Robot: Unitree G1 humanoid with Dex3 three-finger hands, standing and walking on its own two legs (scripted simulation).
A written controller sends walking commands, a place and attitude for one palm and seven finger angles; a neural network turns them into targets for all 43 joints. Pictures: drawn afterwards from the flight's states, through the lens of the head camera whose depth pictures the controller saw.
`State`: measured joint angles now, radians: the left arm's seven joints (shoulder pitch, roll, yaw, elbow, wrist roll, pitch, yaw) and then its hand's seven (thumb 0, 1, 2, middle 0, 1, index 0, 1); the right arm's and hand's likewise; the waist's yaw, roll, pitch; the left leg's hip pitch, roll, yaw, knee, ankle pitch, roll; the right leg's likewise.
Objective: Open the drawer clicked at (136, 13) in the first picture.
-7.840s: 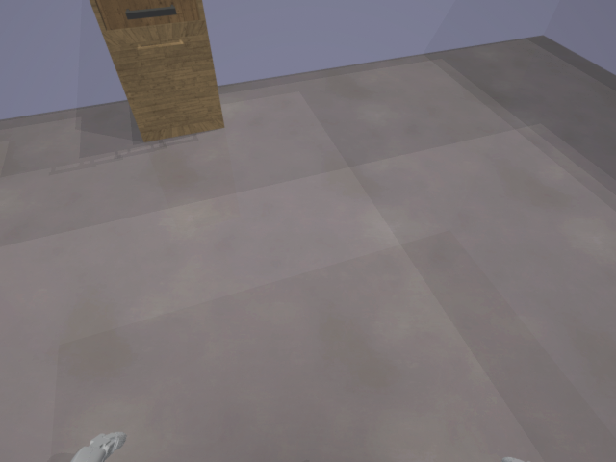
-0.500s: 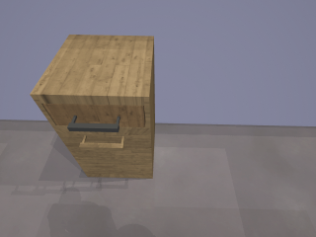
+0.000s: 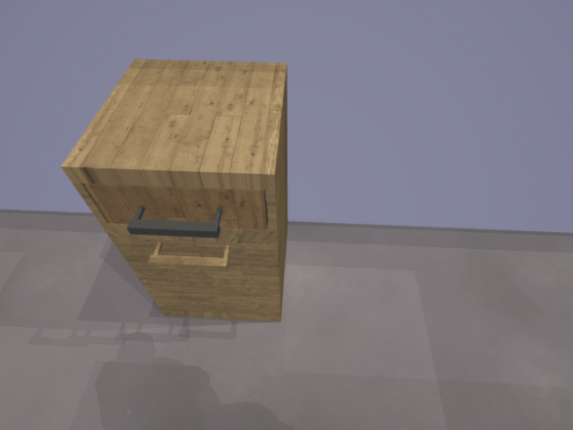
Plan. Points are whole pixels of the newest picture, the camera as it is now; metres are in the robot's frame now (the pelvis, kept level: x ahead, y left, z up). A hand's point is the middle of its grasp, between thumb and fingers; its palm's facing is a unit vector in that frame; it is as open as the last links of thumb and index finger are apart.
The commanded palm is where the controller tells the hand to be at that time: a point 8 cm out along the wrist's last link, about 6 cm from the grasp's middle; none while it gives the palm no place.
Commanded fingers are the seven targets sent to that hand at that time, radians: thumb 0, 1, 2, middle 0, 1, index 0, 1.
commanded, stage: look again from close up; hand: left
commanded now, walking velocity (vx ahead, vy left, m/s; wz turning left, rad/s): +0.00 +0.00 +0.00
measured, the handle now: (177, 220) +0.53 +0.29 -0.13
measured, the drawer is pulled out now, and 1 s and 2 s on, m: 0.00 0.00 0.00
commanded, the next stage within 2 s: raise the hand with hooked fingers in 0.40 s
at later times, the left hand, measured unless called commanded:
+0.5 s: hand out of the picture -0.03 +0.21 -0.17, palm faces +0.01 -0.98 -0.19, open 7.4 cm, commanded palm +0.08 +0.25 -0.07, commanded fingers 0.00 0.88 0.89 -0.20 -0.31 -0.20 -0.31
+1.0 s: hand out of the picture +0.10 +0.22 -0.08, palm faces -0.23 -0.20 -0.95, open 9.0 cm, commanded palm +0.15 +0.24 +0.00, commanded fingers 0.00 0.29 0.64 -0.24 -0.69 -0.24 -0.69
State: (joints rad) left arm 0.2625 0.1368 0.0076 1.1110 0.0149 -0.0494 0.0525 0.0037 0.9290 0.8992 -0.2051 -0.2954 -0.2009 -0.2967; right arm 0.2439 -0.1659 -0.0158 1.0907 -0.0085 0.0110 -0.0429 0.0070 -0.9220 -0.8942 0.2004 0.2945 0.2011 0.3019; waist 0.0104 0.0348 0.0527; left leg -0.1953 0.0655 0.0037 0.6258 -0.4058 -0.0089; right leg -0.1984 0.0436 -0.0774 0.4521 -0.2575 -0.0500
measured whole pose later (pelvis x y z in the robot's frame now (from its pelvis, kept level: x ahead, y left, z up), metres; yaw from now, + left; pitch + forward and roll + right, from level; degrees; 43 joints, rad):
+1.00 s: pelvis -0.01 -0.01 -0.03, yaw -2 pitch +11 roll +3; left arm 0.61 0.34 -0.07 0.02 1.07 -0.09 0.43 0.00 0.51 0.73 -0.25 -0.55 -0.24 -0.55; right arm 0.03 -0.27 -0.07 0.46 -0.08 0.05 0.04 0.00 -0.91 -0.89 0.20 0.29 0.20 0.30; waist 0.14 -0.06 -0.10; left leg -0.53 0.03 0.08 0.77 -0.42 -0.02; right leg -0.62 0.01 -0.03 0.84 -0.41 -0.07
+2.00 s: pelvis -0.02 +0.05 +0.00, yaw -5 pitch +1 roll +0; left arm -0.10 0.44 -0.11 0.14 0.98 0.11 0.13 0.00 -0.48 0.31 -0.32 -1.19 -0.32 -1.19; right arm 0.12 -0.19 0.02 0.58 0.01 0.05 -0.04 0.01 -0.90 -0.89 0.20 0.30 0.20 0.30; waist 0.08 0.05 -0.04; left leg -0.23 -0.05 -0.04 0.53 -0.31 0.03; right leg -0.30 -0.01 0.05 0.54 -0.26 0.01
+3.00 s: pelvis +0.00 +0.02 -0.01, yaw -5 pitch +10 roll +0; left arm -0.30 0.52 0.02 0.51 1.00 -0.13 0.15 0.00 -0.49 0.30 -0.32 -1.20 -0.32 -1.20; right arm 0.20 -0.26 -0.06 0.63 0.01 0.08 -0.05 0.00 -0.90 -0.89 0.20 0.29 0.20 0.30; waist 0.03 0.05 -0.07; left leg -0.43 -0.02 -0.06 0.61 -0.36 0.00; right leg -0.50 0.03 0.01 0.61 -0.30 -0.02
